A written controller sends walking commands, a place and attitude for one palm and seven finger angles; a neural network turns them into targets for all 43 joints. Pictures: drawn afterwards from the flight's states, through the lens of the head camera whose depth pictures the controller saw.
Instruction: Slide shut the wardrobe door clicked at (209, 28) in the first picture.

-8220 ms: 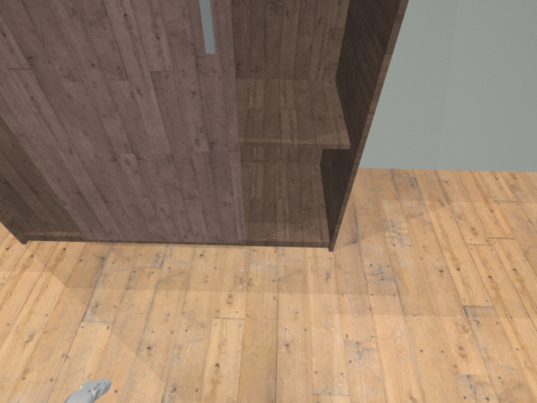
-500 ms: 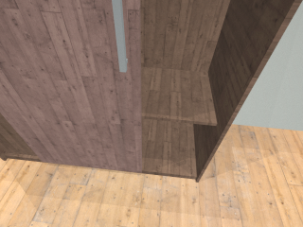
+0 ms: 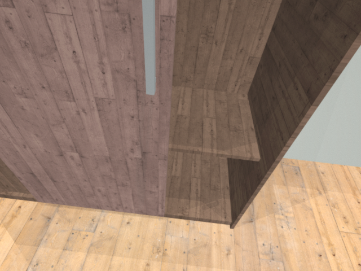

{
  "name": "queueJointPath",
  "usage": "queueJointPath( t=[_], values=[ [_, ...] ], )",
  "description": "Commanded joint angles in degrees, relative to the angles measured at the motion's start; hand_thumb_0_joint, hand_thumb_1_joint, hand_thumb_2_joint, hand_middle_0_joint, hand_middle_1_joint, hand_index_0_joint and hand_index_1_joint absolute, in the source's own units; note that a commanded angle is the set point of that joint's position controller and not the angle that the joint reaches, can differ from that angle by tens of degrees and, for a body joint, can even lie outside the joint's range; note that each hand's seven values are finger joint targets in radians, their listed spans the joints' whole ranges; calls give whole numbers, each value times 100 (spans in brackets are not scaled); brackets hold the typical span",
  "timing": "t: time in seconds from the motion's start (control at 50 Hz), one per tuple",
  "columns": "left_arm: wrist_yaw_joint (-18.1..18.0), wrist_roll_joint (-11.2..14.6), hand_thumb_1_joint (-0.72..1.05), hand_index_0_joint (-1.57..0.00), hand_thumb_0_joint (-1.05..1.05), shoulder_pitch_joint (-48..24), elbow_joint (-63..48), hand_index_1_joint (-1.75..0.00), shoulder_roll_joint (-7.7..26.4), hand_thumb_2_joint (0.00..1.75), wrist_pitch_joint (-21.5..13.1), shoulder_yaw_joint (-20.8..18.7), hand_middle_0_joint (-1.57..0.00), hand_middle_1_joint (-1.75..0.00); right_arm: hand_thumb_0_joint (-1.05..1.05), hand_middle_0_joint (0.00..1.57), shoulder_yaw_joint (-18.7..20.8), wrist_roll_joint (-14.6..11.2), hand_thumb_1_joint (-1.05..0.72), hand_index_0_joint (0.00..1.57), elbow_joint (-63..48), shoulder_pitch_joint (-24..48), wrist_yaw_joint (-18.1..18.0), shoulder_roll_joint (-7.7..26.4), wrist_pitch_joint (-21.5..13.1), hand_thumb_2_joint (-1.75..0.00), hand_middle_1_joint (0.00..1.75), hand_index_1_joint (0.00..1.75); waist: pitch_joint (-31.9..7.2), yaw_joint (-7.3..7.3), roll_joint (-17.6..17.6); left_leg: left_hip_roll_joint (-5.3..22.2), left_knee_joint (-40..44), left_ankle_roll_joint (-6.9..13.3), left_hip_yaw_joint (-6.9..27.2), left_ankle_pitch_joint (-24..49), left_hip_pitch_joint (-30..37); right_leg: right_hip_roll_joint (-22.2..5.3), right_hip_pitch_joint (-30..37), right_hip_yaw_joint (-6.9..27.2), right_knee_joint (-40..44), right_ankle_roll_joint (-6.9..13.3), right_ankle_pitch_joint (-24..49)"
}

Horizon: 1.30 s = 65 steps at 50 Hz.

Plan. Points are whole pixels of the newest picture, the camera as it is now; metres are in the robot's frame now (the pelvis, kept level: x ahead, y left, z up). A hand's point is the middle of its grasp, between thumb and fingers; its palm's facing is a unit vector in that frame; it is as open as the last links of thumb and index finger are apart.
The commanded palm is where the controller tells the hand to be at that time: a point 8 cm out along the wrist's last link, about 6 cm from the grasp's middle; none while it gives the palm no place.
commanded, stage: come to a stop and stand still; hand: left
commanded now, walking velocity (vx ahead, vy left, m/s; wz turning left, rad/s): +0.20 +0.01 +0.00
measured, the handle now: (151, 34) +0.50 +0.12 +0.28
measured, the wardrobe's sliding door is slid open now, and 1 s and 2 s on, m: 0.37 0.37 0.37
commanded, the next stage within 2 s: look again from close up in 1.84 s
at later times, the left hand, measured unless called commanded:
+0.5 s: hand out of the picture +0.12 +0.17 -0.16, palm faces +0.13 -0.97 -0.22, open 7.1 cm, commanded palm none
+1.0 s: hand out of the picture -0.07 +0.16 -0.15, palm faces +0.11 -0.98 -0.18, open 7.4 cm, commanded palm none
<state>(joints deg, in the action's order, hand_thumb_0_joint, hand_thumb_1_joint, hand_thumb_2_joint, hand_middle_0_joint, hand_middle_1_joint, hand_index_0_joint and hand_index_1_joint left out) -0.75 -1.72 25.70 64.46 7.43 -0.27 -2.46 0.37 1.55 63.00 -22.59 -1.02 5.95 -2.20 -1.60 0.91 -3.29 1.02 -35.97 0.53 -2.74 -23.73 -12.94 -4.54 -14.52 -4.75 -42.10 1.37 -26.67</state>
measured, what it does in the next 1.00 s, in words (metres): steps on the spot: right foot, then left foot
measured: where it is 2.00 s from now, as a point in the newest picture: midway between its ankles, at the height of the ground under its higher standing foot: outside the picture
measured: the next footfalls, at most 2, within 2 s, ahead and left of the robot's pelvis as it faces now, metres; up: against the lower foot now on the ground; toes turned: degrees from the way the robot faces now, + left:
right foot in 0.24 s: +0.14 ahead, -0.11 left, +0.00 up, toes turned -3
left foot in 0.58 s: +0.10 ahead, +0.11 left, +0.00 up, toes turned +6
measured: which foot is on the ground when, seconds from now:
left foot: down 0.00-0.26, up 0.28-0.56, down 0.58-1.00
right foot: up 0.00-0.22, down 0.24-0.58, up 0.60-0.84, down 0.86-1.00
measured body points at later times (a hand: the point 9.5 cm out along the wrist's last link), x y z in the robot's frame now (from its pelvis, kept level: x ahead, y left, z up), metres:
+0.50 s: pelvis +0.05 -0.01 +0.01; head +0.08 -0.01 +0.46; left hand +0.11 +0.22 -0.14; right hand +0.10 -0.24 -0.15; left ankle +0.04 +0.10 -0.70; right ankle +0.10 -0.11 -0.72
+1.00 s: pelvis +0.01 +0.01 +0.01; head +0.02 +0.00 +0.46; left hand -0.07 +0.21 -0.14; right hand +0.07 -0.22 -0.15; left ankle +0.06 +0.11 -0.72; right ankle -0.03 -0.10 -0.72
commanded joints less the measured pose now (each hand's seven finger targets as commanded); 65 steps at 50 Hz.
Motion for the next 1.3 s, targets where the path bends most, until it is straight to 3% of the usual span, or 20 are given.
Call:
queueJointPath(
  t=[0.0, 0.16, 0.18, 0.22, 0.26, 0.3, 0.36, 0.44, 0.52, 0.56, 0.58, 0.66, 0.76, 0.82, 0.86, 0.9, 1.08, 1.22, 1.24, 1.28],
  values=[
    [30, 8, 90, -20, 0, -778, -730, -30, 197, 90, -268, -32, -20, -30, 0, 20, 69, -3, -90, 20, 288, -1347, -173, 647, -195, -90, 30, 30, 1092, -394, 1202, 1718, 1881, 1489, 2189, 3655, 1124, 50, -2696, 230, -2103, 223, -331],
    [29, 102, 90, -20, 0, -376, -601, -30, 96, 90, -223, -15, -20, -30, 0, 20, 64, -24, -90, 20, 123, -429, -229, 744, -188, -90, 30, 30, 285, 174, 745, 940, 1048, 624, 624, 4536, 417, 240, 30, 46, 1183, 37, 1721],
    [-12, 109, 90, -20, 0, 26, -432, -30, 279, 90, -257, -39, -20, -30, 0, 20, 62, -79, -90, 20, 129, -430, -212, 704, -177, -90, 30, 30, -10, 341, 463, 730, 695, 393, 528, 3903, 168, 116, 866, 202, 1745, -36, 2779],
    [-122, 109, 90, -20, 0, 224, -329, -30, 1044, 90, -332, -103, -20, -30, 0, 20, 42, -174, -90, 20, 158, -950, -151, 391, -118, -90, 30, 30, -916, 133, -959, -18, -407, -63, 200, -43, -751, -1658, 2311, 1746, 1487, 679, 6487],
    [-173, 105, 90, -20, 0, -171, -493, -30, 951, 90, -238, -81, -20, -30, 0, 20, 120, -198, -90, 20, 106, -691, -221, 272, 63, -90, 30, 30, -401, 57, -811, 24, -1233, -75, 302, -1174, -648, -1848, 1307, 1543, 1567, 1184, 7321],
    [-223, 62, 90, -20, 0, -563, -554, -30, 793, 90, -179, -44, -20, -30, 0, 20, 107, -179, -90, 20, 134, -384, -202, 198, 172, -90, 30, 30, 200, 57, -1018, 143, -1607, -102, 314, -1057, -932, -1656, 727, 1279, 1623, 1203, 7073],
    [-233, 32, 90, -20, 0, -689, -645, -30, 914, 90, -112, -113, -20, -30, 0, 20, 137, -161, -90, 20, 101, -194, -114, 136, 262, -90, 30, 30, 42, 53, -256, 21, -1273, -177, 37, -638, -781, -1488, 596, 982, 1772, 1161, 6244],
    [-210, -9, 90, -20, 0, -948, -822, -30, 1049, 90, -4, -230, -20, -30, 0, 20, 199, -91, -90, 20, -138, 4, -58, 209, 343, -90, 30, 30, 25, -14, -528, -22, -830, -218, -57, -36, -528, -1344, 58, 1032, 2002, 1075, 4361],
    [-150, 34, 90, -20, 0, -1207, -940, -30, 960, 90, 110, -205, -20, -30, 0, 20, 220, -95, -90, 20, -181, -154, -41, 390, 281, -90, 30, 30, 147, -249, -287, 20, 1006, -114, -113, 1211, 604, -789, -819, 812, 1627, 524, 2061],
    [-116, 90, 90, -20, 0, -1040, -1032, -30, 474, 90, 203, -112, -20, -30, 0, 20, 305, -4, -90, 20, -463, 219, -61, 998, 207, -90, 30, 30, 529, -101, 1748, 1496, 2363, 552, 1668, 963, -410, 212, -940, 74, 292, -26, -5],
    [-125, 77, 90, -20, 0, -1023, -1051, -30, 500, 90, 230, -107, -20, -30, 0, 20, 288, 22, -90, 20, -662, 653, -57, 1128, 222, -90, 30, 30, 729, -35, 1687, 1739, 2699, 961, 1930, 422, -1261, 257, -585, 271, -496, -31, -201],
    [-69, -28, 90, -20, 0, -451, -662, -30, 453, 90, 253, -75, -20, -30, 0, 20, 173, -33, -90, 20, -813, 1303, -90, 885, 169, -90, 30, 30, 626, 265, 1062, 1109, 2585, 839, 1041, 403, -1136, 221, -636, 506, -1420, -35, 473],
    [-97, 6, 90, -20, 0, -349, -597, -30, 334, 90, 112, 64, -20, -30, 0, 20, 213, -24, -90, 20, -673, 857, -77, 966, 186, -90, 30, 30, 237, -10, 838, 1178, 2254, 938, 1115, 871, -16, 115, -470, 315, 377, -117, -49],
    [-150, 23, 90, -20, 0, 171, -353, -30, 393, 90, -9, 122, -20, -30, 0, 20, 202, -104, -90, 20, -564, 697, -36, 903, 199, -90, 30, 30, 14, 57, 229, 722, 1704, 478, 812, 821, 17, 25, 348, 621, 2327, -38, 1166],
    [-174, 35, 90, -20, 0, -55, -347, -30, 675, 90, -82, 142, -20, -30, 0, 20, 143, -156, -90, 20, -551, 732, -2, 656, 201, -90, 30, 30, 225, -123, -367, 244, 1312, 115, 314, 1124, 97, -626, -61, 1317, 2606, 247, 1321],
    [-167, 56, 90, -20, 0, -98, -286, -30, 583, 90, -160, 155, -20, -30, 0, 20, 144, -102, -90, 20, -476, 808, 4, 618, 167, -90, 30, 30, 153, -136, -724, 290, 1235, 104, 284, 1804, 356, -441, -91, 1270, 2387, 233, 2230],
    [-176, 92, 90, -20, 0, 159, -69, -30, 413, 90, -84, 245, -20, -30, 0, 20, 63, -114, -90, 20, -41, 547, -33, 681, 232, -90, 30, 30, 938, -87, 415, 453, 1777, 124, 509, 876, 293, -158, -535, 986, 2649, 156, 463],
    [-169, 110, 90, -20, 0, 227, -41, -30, 343, 90, -87, 236, -20, -30, 0, 20, 37, -91, -90, 20, 95, 268, -55, 608, 210, -90, 30, 30, 776, -43, 336, 478, 1846, 109, 558, 824, 207, -117, -318, 876, 2542, 167, 603],
    [-339, -67, 90, -20, 0, 225, -62, -30, 480, 90, -273, 311, -20, -30, 0, 20, 17, -70, -90, 20, -382, 898, 28, 844, 96, -90, 30, 30, 1276, 91, 379, 428, 533, -57, 349, 1334, -396, -293, -523, 1249, 2674, 103, 2047],
    [-280, 59, 90, -20, 0, -236, -372, -30, 650, 90, -326, 280, -20, -30, 0, 20, -23, -21, -90, 20, -471, 380, 73, 487, 157, -90, 30, 30, 930, -318, 500, 314, 750, 30, 409, 1077, -183, -531, -490, 1151, 2600, 245, 1378]
  ],
)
